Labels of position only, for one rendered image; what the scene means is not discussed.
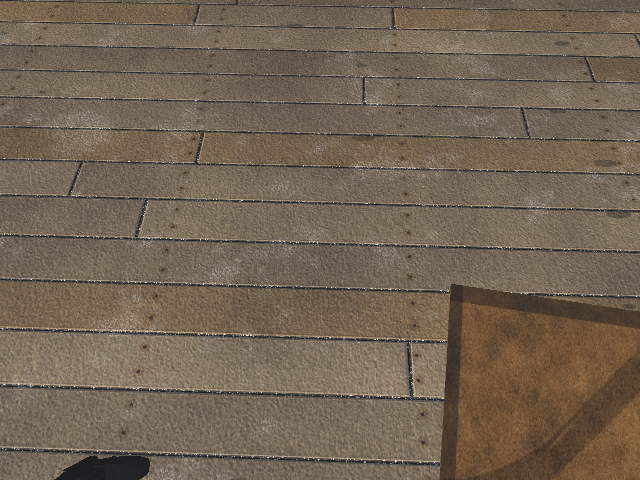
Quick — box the left robot hand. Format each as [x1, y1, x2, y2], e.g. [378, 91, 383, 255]
[54, 455, 150, 480]

